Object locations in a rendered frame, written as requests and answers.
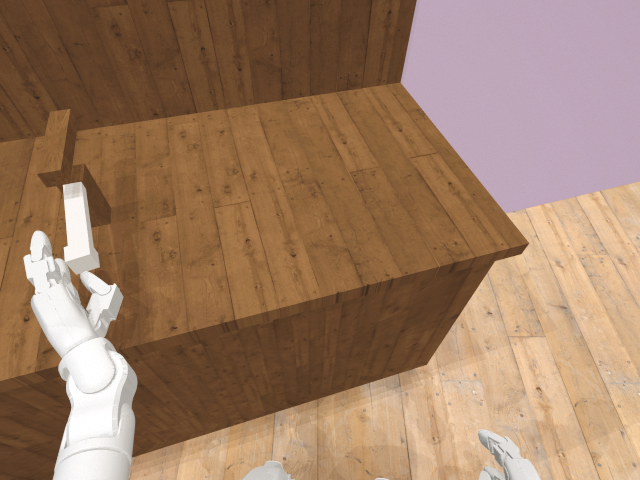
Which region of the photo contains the left robot hand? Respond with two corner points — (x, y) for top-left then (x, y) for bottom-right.
(23, 231), (123, 358)

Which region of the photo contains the counter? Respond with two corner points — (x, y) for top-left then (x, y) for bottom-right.
(0, 0), (529, 480)

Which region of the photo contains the left robot shin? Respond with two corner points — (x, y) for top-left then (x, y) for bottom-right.
(264, 461), (283, 470)

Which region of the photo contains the robot left forearm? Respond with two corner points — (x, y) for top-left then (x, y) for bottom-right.
(53, 337), (137, 480)

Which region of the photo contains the right robot hand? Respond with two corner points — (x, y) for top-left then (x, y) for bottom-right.
(478, 429), (541, 480)

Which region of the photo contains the tap lever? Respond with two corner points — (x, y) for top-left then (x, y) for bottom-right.
(63, 182), (100, 275)

